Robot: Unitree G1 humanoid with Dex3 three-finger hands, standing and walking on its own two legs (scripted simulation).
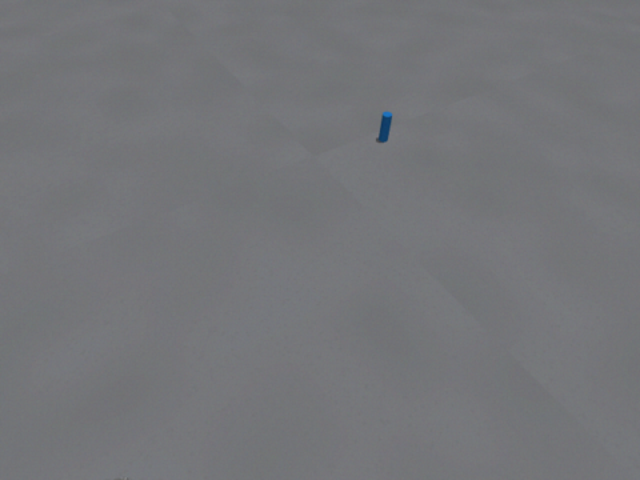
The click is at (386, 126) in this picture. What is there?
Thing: squat round
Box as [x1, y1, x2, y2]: [379, 112, 391, 141]
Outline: 384,112 382,115 379,134 379,140 381,141 387,140 391,118 391,113
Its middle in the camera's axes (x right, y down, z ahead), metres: +0.38 -0.61 +2.07
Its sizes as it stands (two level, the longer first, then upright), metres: 0.051 0.051 0.158
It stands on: the floor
